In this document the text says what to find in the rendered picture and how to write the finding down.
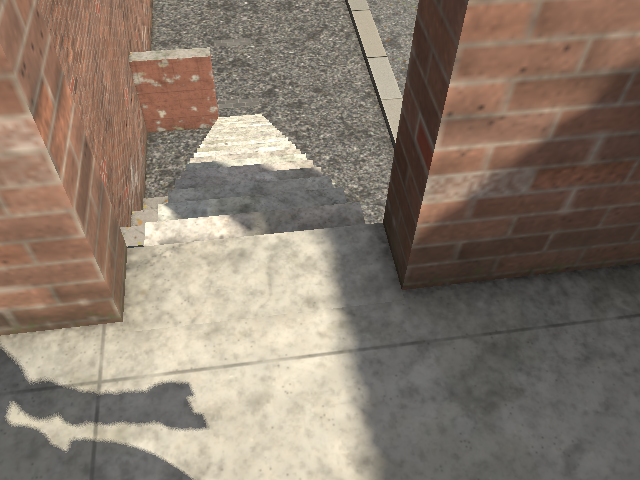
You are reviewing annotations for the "stairs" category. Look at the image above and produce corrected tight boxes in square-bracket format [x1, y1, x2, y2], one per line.
[144, 114, 365, 246]

